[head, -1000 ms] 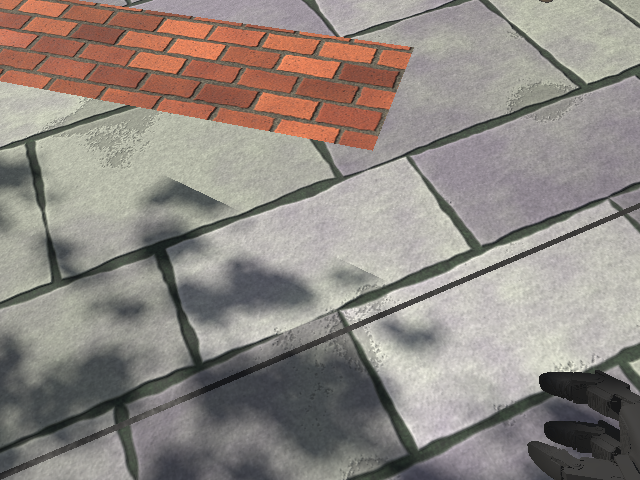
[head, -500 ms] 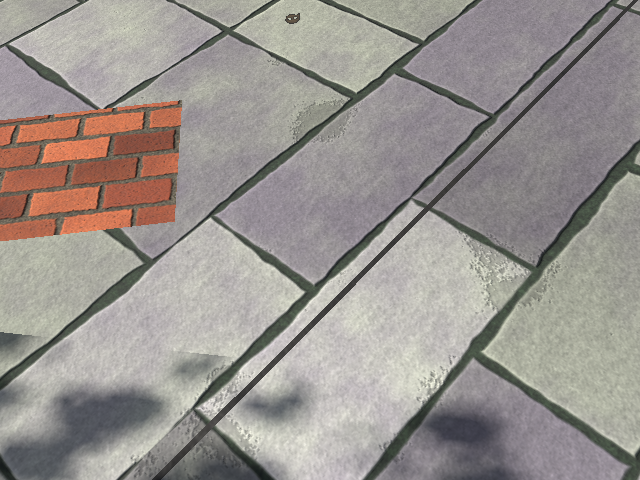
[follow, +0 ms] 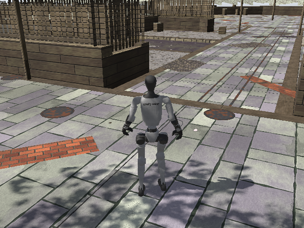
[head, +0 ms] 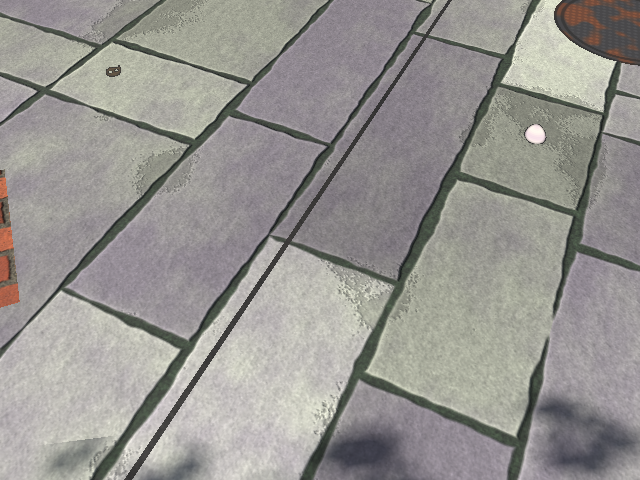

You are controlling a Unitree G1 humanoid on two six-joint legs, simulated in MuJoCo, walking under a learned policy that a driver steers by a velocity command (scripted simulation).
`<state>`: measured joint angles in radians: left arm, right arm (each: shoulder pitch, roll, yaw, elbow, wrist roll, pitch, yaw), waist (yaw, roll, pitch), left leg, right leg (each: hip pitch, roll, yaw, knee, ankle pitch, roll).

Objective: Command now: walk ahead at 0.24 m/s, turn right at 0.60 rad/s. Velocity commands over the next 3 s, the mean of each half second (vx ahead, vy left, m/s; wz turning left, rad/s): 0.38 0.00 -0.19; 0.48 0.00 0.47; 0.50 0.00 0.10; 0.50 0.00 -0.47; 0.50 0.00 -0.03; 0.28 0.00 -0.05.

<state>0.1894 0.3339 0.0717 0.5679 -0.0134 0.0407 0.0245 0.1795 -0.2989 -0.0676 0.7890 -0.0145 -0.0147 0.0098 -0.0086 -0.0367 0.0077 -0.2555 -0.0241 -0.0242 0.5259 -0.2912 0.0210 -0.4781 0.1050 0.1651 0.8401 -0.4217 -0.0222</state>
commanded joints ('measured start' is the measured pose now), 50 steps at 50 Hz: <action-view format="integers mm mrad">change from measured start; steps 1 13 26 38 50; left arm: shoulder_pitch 4 -137 87 142 18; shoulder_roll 166 0 30 109 97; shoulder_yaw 57 -15 8 47 10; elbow -65 -104 23 143 49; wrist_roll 9 -3 19 6 8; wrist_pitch -28 -88 -140 -138 -190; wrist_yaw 0 -46 -36 -6 -12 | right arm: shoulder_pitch -58 151 124 -157 71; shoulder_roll -148 -184 -102 -19 -139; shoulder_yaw -34 -30 -14 17 -41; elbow -85 -18 -49 -166 -169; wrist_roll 14 36 49 37 37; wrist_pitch -31 -46 -42 -29 -49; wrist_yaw -28 -14 5 56 26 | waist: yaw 14 -80 25 71 -26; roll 206 162 -118 10 19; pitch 48 97 9 131 -76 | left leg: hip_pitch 159 142 -435 -453 274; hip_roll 321 275 156 117 238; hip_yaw -396 -53 -78 26 -473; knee -354 -403 659 165 -254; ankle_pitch -349 69 54 318 129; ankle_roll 146 168 -19 6 297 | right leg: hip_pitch -320 -136 408 489 -244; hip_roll -92 -162 -368 -385 -197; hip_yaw -2 -179 28 -320 -63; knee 267 -114 -670 -708 385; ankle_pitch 44 233 207 533 58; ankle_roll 32 69 -142 -125 18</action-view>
